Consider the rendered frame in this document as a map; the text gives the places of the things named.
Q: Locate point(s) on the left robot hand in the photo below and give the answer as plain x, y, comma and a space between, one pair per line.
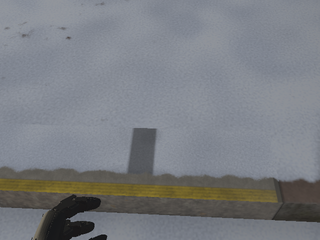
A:
54, 226

